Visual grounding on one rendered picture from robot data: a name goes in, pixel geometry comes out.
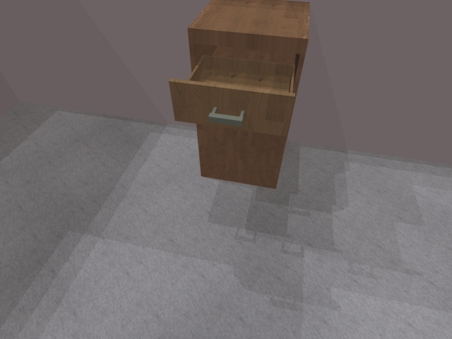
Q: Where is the handle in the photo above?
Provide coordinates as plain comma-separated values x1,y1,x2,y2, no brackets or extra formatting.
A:
208,107,244,126

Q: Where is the drawer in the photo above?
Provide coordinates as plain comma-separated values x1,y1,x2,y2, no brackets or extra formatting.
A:
169,55,295,136

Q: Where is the cabinet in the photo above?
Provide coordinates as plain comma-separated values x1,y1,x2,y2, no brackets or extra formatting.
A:
188,0,310,189

